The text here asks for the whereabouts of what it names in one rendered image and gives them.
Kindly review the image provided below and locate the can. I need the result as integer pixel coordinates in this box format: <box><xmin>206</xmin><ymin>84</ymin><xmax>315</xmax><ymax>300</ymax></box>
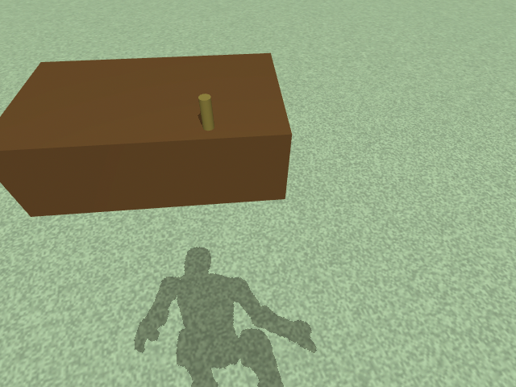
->
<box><xmin>198</xmin><ymin>94</ymin><xmax>214</xmax><ymax>131</ymax></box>

